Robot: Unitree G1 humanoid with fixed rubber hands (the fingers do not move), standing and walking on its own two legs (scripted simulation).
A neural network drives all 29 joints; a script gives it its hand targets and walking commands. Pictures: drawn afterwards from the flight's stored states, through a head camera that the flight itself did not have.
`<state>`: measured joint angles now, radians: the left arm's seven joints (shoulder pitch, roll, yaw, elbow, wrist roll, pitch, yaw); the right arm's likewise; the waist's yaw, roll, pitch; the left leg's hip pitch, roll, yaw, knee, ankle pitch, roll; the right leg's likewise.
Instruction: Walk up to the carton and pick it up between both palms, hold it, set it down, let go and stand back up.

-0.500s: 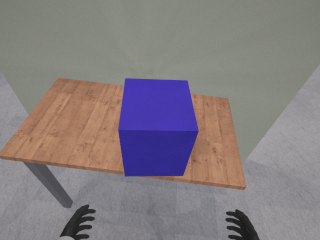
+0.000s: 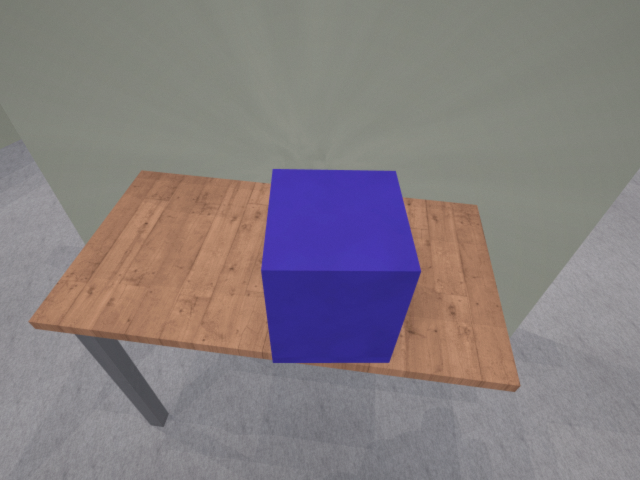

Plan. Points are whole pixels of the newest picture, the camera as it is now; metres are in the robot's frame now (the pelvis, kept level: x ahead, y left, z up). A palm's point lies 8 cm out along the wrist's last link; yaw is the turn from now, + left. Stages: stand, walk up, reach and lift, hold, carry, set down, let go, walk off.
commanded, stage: stand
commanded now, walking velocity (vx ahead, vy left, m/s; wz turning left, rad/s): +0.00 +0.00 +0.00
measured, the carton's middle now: (332, 269) +0.45 -0.01 -0.02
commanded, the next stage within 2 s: none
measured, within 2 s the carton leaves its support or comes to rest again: neither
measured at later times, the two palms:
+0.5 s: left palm out of the picture -0.06 +0.22 -0.15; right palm out of the picture -0.05 -0.17 -0.14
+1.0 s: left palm out of the picture -0.08 +0.23 -0.15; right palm out of the picture -0.07 -0.15 -0.15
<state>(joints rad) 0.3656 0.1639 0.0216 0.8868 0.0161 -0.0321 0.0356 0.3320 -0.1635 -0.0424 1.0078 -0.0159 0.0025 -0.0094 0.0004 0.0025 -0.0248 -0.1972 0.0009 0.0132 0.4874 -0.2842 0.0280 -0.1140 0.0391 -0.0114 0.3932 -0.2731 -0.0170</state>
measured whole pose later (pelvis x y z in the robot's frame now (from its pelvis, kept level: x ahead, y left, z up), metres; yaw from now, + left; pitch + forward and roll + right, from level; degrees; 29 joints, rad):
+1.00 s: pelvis -0.02 +0.04 +0.00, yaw +0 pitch -2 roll +0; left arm 0.37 0.09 -0.02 1.24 0.01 0.00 0.05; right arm 0.37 -0.08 0.01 1.17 -0.01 -0.01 -0.04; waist -0.01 -0.02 0.00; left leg -0.14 -0.09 0.04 0.37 -0.20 0.10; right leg -0.11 -0.06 0.02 0.40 -0.25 0.06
